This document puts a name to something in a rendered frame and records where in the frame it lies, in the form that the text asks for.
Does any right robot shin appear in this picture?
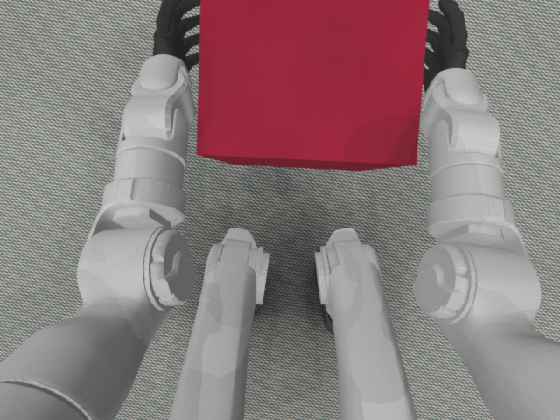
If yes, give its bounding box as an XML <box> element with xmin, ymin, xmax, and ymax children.
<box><xmin>325</xmin><ymin>228</ymin><xmax>382</xmax><ymax>319</ymax></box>

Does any left robot hand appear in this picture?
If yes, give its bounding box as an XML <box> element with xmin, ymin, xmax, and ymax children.
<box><xmin>153</xmin><ymin>0</ymin><xmax>200</xmax><ymax>72</ymax></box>

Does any robot left forearm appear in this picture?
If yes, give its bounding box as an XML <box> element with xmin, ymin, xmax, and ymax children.
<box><xmin>77</xmin><ymin>54</ymin><xmax>196</xmax><ymax>295</ymax></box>

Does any robot left upper arm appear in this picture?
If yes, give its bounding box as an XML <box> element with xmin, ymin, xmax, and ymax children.
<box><xmin>0</xmin><ymin>226</ymin><xmax>196</xmax><ymax>420</ymax></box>

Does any carton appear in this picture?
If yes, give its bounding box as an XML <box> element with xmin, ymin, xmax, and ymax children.
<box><xmin>197</xmin><ymin>0</ymin><xmax>430</xmax><ymax>171</ymax></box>

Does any robot right forearm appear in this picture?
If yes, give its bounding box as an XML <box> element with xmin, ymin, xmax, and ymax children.
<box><xmin>419</xmin><ymin>68</ymin><xmax>541</xmax><ymax>310</ymax></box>

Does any robot right upper arm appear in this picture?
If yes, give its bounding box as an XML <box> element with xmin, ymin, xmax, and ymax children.
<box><xmin>413</xmin><ymin>240</ymin><xmax>560</xmax><ymax>420</ymax></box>

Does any right robot hand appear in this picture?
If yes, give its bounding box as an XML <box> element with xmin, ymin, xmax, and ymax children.
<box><xmin>423</xmin><ymin>0</ymin><xmax>469</xmax><ymax>93</ymax></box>

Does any robot right thigh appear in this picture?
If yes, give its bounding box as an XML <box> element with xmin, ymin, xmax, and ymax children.
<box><xmin>314</xmin><ymin>239</ymin><xmax>418</xmax><ymax>420</ymax></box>

